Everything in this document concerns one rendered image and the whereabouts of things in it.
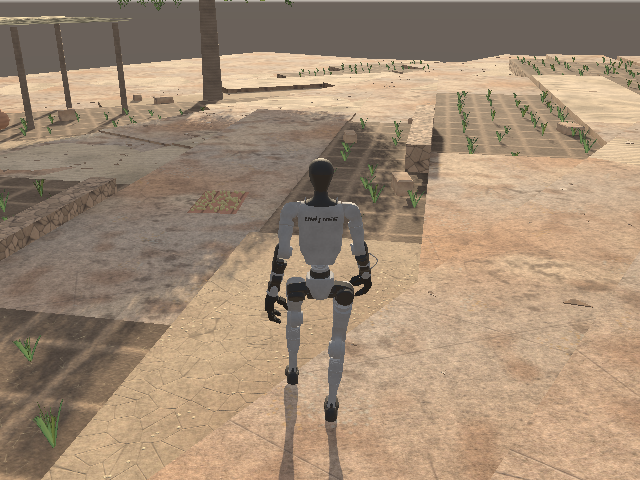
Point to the robot right upper arm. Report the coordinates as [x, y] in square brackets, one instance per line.
[352, 212]

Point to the right robot forearm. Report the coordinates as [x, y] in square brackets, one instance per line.
[364, 264]

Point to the robot left upper arm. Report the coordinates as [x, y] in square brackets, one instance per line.
[289, 211]

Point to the left robot forearm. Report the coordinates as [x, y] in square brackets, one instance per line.
[277, 273]

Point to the humanoid robot torso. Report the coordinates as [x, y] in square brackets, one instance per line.
[320, 241]

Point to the right robot hand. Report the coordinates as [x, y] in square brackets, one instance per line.
[356, 281]

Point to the left robot hand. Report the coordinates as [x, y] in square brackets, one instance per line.
[269, 307]

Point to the right robot shin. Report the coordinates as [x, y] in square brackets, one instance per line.
[335, 370]

